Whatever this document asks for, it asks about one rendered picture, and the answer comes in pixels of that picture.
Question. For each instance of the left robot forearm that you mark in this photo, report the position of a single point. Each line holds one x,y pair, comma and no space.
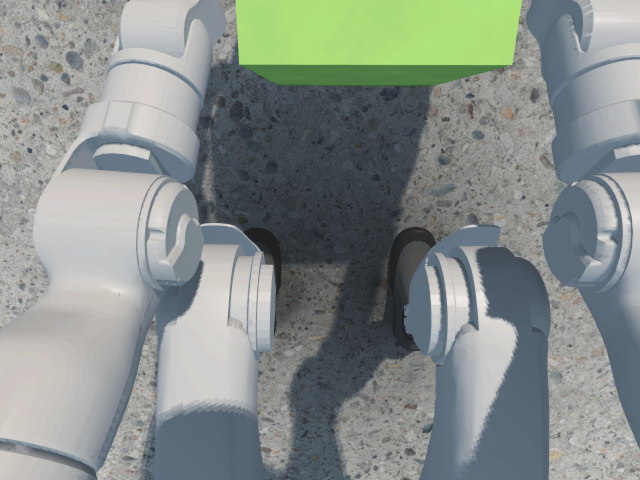
147,117

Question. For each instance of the robot right foot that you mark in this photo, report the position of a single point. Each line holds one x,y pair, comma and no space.
408,250

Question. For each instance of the left robot upper arm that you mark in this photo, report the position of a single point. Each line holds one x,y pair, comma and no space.
111,243

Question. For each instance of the right robot upper arm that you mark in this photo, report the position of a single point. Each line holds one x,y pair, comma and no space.
592,242

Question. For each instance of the right robot forearm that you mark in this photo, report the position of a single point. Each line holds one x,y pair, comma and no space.
590,61

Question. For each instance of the left robot thigh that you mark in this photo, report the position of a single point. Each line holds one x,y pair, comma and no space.
206,425

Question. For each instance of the carton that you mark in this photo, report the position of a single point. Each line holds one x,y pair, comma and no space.
375,42

